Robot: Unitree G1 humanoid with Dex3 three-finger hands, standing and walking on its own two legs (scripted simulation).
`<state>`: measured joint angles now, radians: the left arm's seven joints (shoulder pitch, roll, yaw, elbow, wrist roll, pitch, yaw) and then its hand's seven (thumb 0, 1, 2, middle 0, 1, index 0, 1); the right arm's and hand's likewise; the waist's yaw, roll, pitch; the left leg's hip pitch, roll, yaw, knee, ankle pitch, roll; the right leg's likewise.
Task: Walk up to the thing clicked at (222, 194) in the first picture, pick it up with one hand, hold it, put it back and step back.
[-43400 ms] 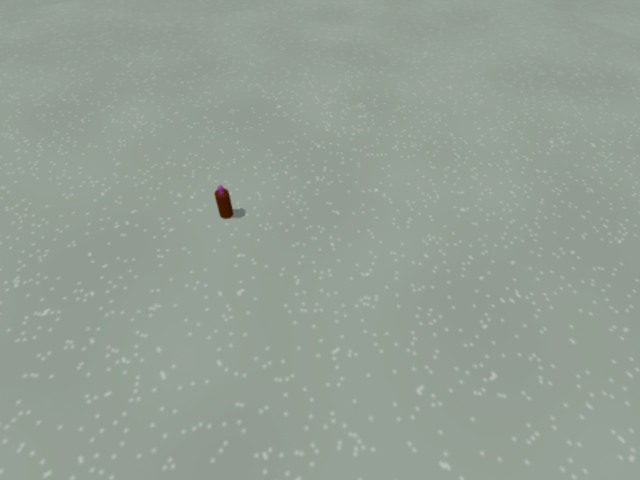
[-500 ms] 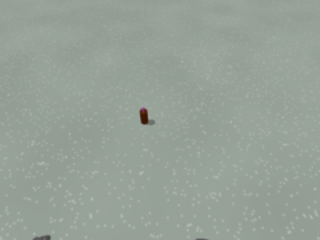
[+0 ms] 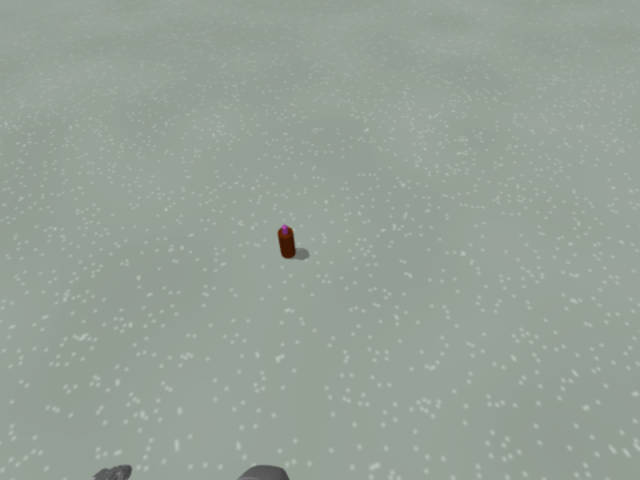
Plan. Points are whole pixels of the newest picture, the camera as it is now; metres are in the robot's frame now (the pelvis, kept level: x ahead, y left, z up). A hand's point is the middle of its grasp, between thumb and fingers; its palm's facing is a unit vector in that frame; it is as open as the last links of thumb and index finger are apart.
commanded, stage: step back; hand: left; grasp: from the side
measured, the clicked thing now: (286, 239) +1.00 +0.18 -0.68
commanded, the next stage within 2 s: stand in 0.34 s
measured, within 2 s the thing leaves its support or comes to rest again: neither
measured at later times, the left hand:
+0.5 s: hand out of the picture +0.12 +0.28 -0.15, palm faces +0.00 -0.94 -0.33, open 7.4 cm
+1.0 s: hand out of the picture +0.09 +0.27 -0.14, palm faces -0.03 -0.94 -0.34, open 7.4 cm
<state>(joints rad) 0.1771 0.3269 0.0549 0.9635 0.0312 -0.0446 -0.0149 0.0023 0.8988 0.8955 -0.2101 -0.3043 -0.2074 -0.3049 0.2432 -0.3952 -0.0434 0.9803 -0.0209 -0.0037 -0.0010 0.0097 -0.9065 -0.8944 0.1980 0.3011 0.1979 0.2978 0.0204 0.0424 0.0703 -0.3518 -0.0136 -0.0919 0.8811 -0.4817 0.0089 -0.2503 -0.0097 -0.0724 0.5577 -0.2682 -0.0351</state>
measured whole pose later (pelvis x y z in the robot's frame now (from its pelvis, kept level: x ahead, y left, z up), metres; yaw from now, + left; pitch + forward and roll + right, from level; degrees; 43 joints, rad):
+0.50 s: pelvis +0.03 +0.03 +0.01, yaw +0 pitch -3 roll +0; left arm 0.10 0.36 0.00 1.08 0.00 -0.01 -0.01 0.00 0.90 0.90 -0.21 -0.30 -0.20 -0.30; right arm 0.06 -0.33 0.00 1.07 -0.01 -0.02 0.01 0.01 -0.90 -0.89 0.20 0.30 0.20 0.30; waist 0.01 -0.01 0.06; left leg -0.19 0.02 0.01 0.48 -0.24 -0.01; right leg -0.15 -0.03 -0.03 0.46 -0.26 0.02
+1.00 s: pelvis +0.02 +0.02 +0.02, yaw +0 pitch -3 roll +0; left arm 0.12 0.36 0.00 1.15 0.01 -0.02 -0.01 0.00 0.90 0.90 -0.21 -0.30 -0.20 -0.30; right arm 0.11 -0.35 0.00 1.15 -0.01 -0.01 0.02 0.01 -0.91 -0.89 0.20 0.30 0.20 0.30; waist 0.00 0.00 0.06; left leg -0.13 0.03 0.01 0.32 -0.14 -0.02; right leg -0.11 -0.02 -0.03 0.33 -0.17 0.01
